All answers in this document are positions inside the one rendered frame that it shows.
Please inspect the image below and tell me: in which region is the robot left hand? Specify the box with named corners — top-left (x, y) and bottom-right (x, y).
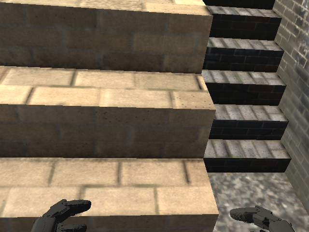
top-left (31, 199), bottom-right (92, 232)

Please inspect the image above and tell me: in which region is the robot right hand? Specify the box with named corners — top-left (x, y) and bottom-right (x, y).
top-left (230, 205), bottom-right (295, 232)

